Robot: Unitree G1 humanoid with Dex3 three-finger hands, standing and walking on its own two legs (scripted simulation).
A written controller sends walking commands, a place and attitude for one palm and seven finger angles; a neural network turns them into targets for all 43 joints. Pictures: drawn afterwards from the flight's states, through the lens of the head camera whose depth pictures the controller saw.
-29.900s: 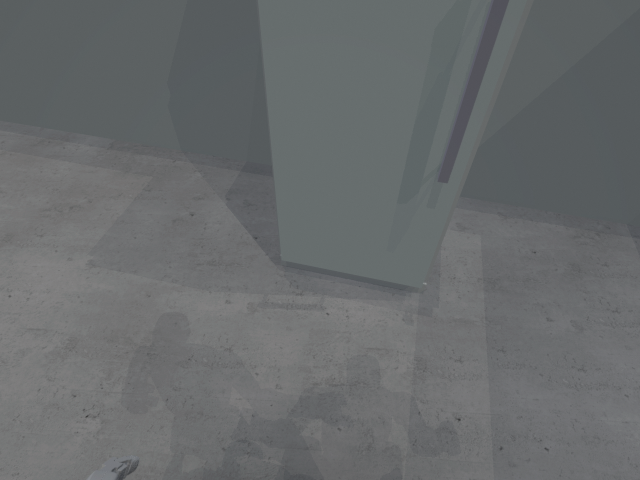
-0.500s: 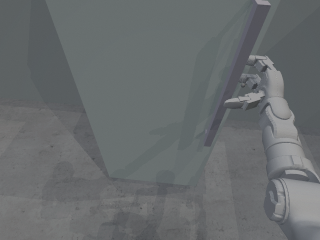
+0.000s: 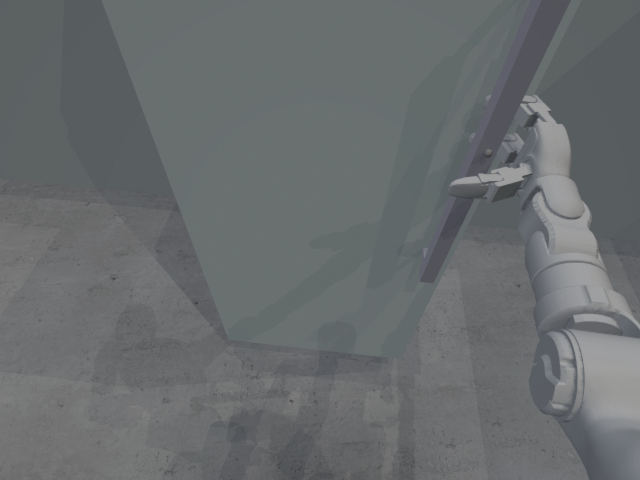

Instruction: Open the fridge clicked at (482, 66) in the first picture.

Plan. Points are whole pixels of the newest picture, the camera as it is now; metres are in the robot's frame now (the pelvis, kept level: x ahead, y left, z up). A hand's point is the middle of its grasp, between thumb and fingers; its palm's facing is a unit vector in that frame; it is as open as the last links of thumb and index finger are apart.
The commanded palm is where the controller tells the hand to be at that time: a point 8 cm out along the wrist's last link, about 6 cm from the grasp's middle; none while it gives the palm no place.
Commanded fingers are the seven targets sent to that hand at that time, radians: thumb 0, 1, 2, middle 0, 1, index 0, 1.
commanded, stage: slide the fingers in behind the handle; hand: right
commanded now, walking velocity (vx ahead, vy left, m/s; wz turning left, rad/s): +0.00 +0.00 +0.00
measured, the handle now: (466, 170) +0.53 -0.12 +0.11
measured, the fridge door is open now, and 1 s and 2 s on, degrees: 0 0 0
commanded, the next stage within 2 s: grip the handle and tug to test in 0.78 s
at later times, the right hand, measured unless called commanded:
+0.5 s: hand (473, 157) +0.47 -0.10 +0.18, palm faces -0.03 +1.00 +0.01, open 14.0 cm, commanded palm +0.45 -0.16 +0.18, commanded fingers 0.00 0.50 -0.30 0.30 1.20 0.30 1.20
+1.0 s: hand (473, 154) +0.48 -0.10 +0.17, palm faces -0.02 +1.00 +0.01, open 13.8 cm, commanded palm +0.46 -0.16 +0.18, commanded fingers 0.00 0.17 -0.44 0.34 1.25 0.34 1.25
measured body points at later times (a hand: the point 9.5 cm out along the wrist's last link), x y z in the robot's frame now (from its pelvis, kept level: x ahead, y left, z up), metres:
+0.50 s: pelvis +0.00 +0.00 +0.00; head +0.02 +0.02 +0.45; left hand +0.09 +0.26 -0.12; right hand +0.46 -0.16 +0.18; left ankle -0.04 +0.09 -0.72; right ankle +0.05 -0.11 -0.72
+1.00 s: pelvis +0.01 +0.00 +0.00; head +0.03 +0.01 +0.45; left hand +0.04 +0.26 -0.12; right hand +0.48 -0.16 +0.18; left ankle -0.04 +0.09 -0.72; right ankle +0.05 -0.11 -0.72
